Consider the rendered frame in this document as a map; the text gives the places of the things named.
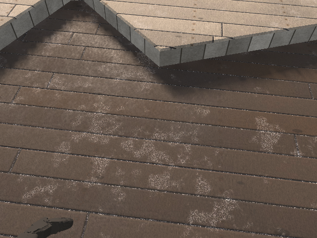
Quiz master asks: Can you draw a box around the left robot hand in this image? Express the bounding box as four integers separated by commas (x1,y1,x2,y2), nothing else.
15,216,73,238

